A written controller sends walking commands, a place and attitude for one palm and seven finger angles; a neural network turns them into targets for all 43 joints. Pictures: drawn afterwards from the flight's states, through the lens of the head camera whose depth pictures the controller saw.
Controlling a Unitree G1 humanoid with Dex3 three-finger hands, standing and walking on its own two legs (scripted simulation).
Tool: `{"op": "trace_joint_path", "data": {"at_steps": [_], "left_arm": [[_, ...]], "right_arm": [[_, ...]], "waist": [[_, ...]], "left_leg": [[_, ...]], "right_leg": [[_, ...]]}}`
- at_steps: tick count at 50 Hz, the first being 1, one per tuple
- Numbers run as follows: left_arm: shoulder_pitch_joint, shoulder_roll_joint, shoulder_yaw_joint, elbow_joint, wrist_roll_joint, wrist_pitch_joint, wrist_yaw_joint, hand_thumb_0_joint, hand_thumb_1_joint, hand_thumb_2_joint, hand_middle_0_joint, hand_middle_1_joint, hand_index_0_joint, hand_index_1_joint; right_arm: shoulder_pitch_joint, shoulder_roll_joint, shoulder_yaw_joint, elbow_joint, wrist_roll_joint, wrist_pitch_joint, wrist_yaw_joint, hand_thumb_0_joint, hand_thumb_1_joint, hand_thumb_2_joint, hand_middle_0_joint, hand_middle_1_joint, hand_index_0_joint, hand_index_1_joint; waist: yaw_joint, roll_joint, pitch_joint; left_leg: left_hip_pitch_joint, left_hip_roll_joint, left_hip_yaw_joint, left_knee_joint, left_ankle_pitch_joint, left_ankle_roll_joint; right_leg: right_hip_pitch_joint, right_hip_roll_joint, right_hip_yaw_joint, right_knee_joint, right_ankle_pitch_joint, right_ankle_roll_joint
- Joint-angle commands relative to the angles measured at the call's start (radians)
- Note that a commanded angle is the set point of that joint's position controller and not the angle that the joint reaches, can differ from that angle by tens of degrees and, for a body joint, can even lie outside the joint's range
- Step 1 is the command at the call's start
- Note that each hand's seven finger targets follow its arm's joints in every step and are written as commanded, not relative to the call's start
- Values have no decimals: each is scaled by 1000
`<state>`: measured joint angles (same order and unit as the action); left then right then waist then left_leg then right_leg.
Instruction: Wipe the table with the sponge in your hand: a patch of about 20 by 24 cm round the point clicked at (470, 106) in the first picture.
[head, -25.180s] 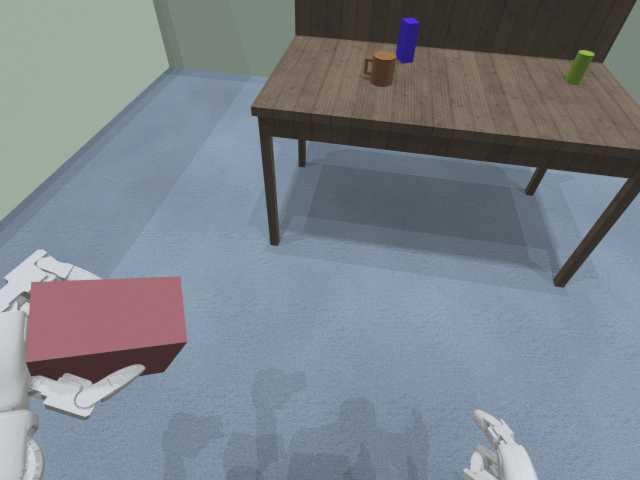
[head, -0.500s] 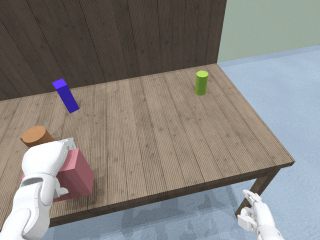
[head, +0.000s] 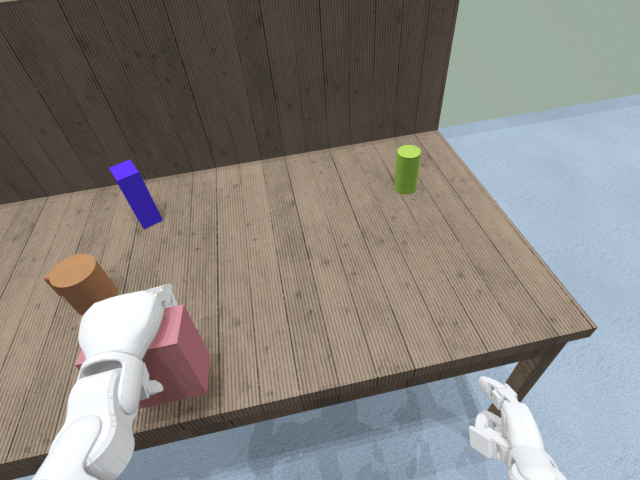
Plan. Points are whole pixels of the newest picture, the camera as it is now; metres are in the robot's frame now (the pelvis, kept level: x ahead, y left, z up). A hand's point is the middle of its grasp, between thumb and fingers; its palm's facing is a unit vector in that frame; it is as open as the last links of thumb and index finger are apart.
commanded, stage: move the sponge above the wiping area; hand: left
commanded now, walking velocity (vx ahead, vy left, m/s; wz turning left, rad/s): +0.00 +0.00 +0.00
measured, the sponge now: (156, 367) +0.23 +0.28 +0.00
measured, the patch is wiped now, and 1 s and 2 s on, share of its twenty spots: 0.00 0.00 0.00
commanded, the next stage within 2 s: lower the sponge onto the table in 1.32 s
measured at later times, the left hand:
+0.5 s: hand (161, 343) +0.26 +0.27 +0.02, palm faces -0.09 -0.09 -0.99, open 10.4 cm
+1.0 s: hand (179, 333) +0.28 +0.26 +0.01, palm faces -0.06 -0.08 -1.00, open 10.4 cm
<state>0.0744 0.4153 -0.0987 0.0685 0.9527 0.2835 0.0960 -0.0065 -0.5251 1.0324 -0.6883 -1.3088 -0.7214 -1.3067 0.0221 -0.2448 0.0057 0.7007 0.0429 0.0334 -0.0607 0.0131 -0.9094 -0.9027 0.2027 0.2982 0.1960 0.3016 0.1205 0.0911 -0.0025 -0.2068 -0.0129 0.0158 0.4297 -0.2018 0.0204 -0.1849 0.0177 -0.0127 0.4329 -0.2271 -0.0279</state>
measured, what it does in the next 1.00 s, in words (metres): stands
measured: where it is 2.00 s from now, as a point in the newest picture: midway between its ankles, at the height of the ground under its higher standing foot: outside the picture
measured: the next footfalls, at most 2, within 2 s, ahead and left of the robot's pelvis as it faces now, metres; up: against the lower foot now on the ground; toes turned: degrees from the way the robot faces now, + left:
none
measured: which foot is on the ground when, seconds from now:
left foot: down 0.00-1.00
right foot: down 0.00-1.00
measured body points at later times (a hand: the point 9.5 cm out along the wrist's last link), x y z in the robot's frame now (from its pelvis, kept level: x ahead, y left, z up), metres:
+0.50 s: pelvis +0.00 +0.00 +0.00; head +0.01 -0.03 +0.45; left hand +0.26 +0.28 +0.07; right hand +0.22 -0.23 -0.10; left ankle +0.02 +0.11 -0.74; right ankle +0.00 -0.11 -0.74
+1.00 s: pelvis +0.00 +0.00 +0.00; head +0.01 -0.03 +0.44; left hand +0.28 +0.26 +0.06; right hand +0.21 -0.23 -0.11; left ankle +0.02 +0.11 -0.74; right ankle +0.00 -0.11 -0.74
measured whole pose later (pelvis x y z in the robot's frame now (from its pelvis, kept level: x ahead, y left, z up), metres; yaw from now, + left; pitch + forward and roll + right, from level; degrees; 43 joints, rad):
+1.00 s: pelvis +0.00 +0.00 +0.00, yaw +0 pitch +2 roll +0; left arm -0.06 0.34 -0.14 0.31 1.00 0.27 0.22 -0.01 -0.52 1.03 -0.69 -1.31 -0.72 -1.31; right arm 0.08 -0.24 -0.03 0.71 0.06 0.05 -0.05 0.01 -0.91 -0.90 0.20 0.30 0.20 0.30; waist 0.08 0.07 -0.05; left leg -0.30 -0.01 0.02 0.49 -0.23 0.02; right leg -0.28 0.02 -0.01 0.50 -0.25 -0.03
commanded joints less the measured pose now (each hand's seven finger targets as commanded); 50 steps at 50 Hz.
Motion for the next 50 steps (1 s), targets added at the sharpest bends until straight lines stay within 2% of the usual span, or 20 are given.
{"op": "trace_joint_path", "data": {"at_steps": [1, 6, 8, 11, 14, 16, 17, 20, 21, 22, 26, 30, 31, 33, 36, 38, 41, 43, 46, 50], "left_arm": [[-291, 234, 144, -205, 38, -26, 47, 0, 100, 1300, -1200, -1600, -1200, -1600], [-334, 222, 136, -149, 48, -34, 64, 0, 100, 1300, -1200, -1600, -1200, -1600], [-344, 176, 94, -139, 49, -33, 72, 0, 100, 1300, -1200, -1600, -1200, -1600], [-295, 230, 156, -107, 52, -18, 84, 0, 100, 1300, -1200, -1600, -1200, -1600], [-291, 175, 107, -85, 52, -8, 83, 0, 100, 1300, -1200, -1600, -1200, -1600], [-256, 236, 171, -88, 44, -3, 87, 0, 100, 1300, -1200, -1600, -1200, -1600], [-276, 165, 102, -92, 42, 1, 82, 0, 100, 1300, -1200, -1600, -1200, -1600], [-309, 180, 105, -58, 47, -7, 85, 0, 100, 1300, -1200, -1600, -1200, -1600], [-325, 232, 149, -68, 48, -13, 90, 0, 100, 1300, -1200, -1600, -1200, -1600], [-339, 170, 93, -78, 47, -20, 89, 0, 100, 1300, -1200, -1600, -1200, -1600], [-372, 218, 135, -71, 59, -50, 113, 0, 100, 1300, -1200, -1600, -1200, -1600], [-337, 153, 90, -34, 60, -52, 133, 0, 100, 1300, -1200, -1600, -1200, -1600], [-325, 192, 132, -23, 53, -45, 138, 0, 100, 1300, -1200, -1600, -1200, -1600], [-374, 135, 71, 0, 54, -36, 141, 0, 100, 1300, -1200, -1600, -1200, -1600], [-360, 197, 130, 39, 54, -19, 147, 0, 100, 1300, -1200, -1600, -1200, -1600], [-431, 138, 64, 49, 61, -19, 144, 0, 100, 1300, -1200, -1600, -1200, -1600], [-442, 172, 96, 62, 70, -24, 153, 0, 100, 1300, -1200, -1600, -1200, -1600], [-449, 131, 58, 39, 70, -36, 157, 0, 100, 1300, -1200, -1600, -1200, -1600], [-392, 163, 100, 35, 70, -27, 165, 0, 100, 1300, -1200, -1600, -1200, -1600], [-351, 123, 66, 52, 66, 10, 165, 0, 100, 1300, -1200, -1600, -1200, -1600]], "right_arm": [[-181, -109, -35, -161, -6, -56, -8, 0, -900, -900, 200, 300, 200, 300], [-168, -110, -37, -153, -5, -57, -9, 0, -900, -900, 200, 300, 200, 300], [-164, -102, -36, -160, -1, -58, -8, 0, -900, -900, 200, 300, 200, 300], [-166, -115, -41, -151, -4, -50, -6, 0, -900, -900, 200, 300, 200, 300], [-163, -111, -42, -158, -1, -48, -2, 0, -900, -900, 200, 300, 200, 300], [-163, -123, -46, -154, -1, -41, -1, 0, -900, -900, 200, 300, 200, 300], [-165, -111, -41, -167, 1, -41, 0, 0, -900, -900, 200, 300, 200, 300], [-148, -116, -48, -155, 3, -43, -3, 0, -900, -900, 200, 300, 200, 300], [-149, -123, -49, -150, 1, -42, -7, 0, -900, -900, 200, 300, 200, 300], [-146, -112, -47, -160, 4, -46, -7, 0, -900, -900, 200, 300, 200, 300], [-131, -120, -57, -144, -1, -52, -9, 0, -900, -900, 200, 300, 200, 300], [-120, -115, -65, -144, 1, -56, -2, 0, -900, -900, 200, 300, 200, 300], [-121, -121, -65, -141, 3, -53, -3, 0, -900, -900, 200, 300, 200, 300], [-121, -115, -61, -143, 8, -51, -3, 0, -900, -900, 200, 300, 200, 300], [-121, -127, -62, -135, 9, -40, -5, 0, -900, -900, 200, 300, 200, 300], [-117, -116, -59, -140, 13, -41, -7, 0, -900, -900, 200, 300, 200, 300], [-109, -121, -63, -135, 9, -39, -7, 0, -900, -900, 200, 300, 200, 300], [-110, -113, -63, -145, 10, -43, -3, 0, -900, -900, 200, 300, 200, 300], [-111, -120, -66, -147, 6, -38, 4, 0, -900, -900, 200, 300, 200, 300], [-126, -117, -61, -154, 11, -29, 12, 0, -900, -900, 200, 300, 200, 300]], "waist": [[-10, -28, -207], [-12, -36, -216], [-18, -22, -233], [-2, -35, -243], [-8, -65, -255], [1, -57, -247], [-10, -66, -247], [-21, -79, -239], [-17, -53, -229], [-23, -45, -246], [-24, -30, -262], [-26, -44, -283], [-22, -51, -270], [-38, -62, -253], [-24, -57, -250], [-47, -74, -249], [-35, -47, -274], [-37, -25, -296], [-19, -38, -314], [-22, -75, -273]], "left_leg": [[115, -5, -86, -34, 151, 13], [103, -5, -84, -35, 142, 9], [99, -5, -75, -30, 156, 10], [92, -8, -76, -26, 172, 7], [83, -7, -68, -14, 197, 11], [72, -11, -73, -16, 192, 9], [65, -11, -65, -15, 190, 13], [67, -9, -64, -6, 172, 17], [71, -10, -72, -9, 155, 15], [70, -12, -61, -5, 154, 21], [83, -9, -71, 8, 169, 16], [76, -4, -63, 20, 198, 15], [68, -4, -73, 13, 182, 11], [54, -2, -65, 12, 152, 15], [40, -7, -65, 8, 145, 13], [39, -6, -59, 15, 132, 19], [48, -5, -73, 15, 130, 14], [62, -4, -68, 26, 153, 17], [61, -1, -79, 23, 187, 7], [42, 0, -70, 20, 184, 10]], "right_leg": [[-2, 9, 114, -83, 114, -54], [-12, 11, 104, -75, 105, -55], [-9, 5, 80, -62, 122, -51], [11, 8, 105, -63, 151, -56], [11, 1, 84, -47, 194, -50], [28, 5, 110, -50, 197, -54], [23, 0, 80, -44, 202, -47], [-7, 0, 91, -49, 185, -45], [-12, 7, 108, -56, 155, -51], [-7, 1, 87, -48, 163, -46], [-27, 8, 109, -42, 173, -52], [-31, 1, 88, -24, 214, -48], [-30, 8, 101, -30, 189, -52], [-54, 3, 83, -30, 161, -45], [-38, 7, 98, -33, 158, -50], [-59, 2, 77, -27, 144, -43], [-65, 11, 84, -20, 121, -50], [-61, 5, 70, -10, 148, -49], [-38, 10, 83, -3, 180, -54], [-41, 4, 73, -9, 190, -48]]}}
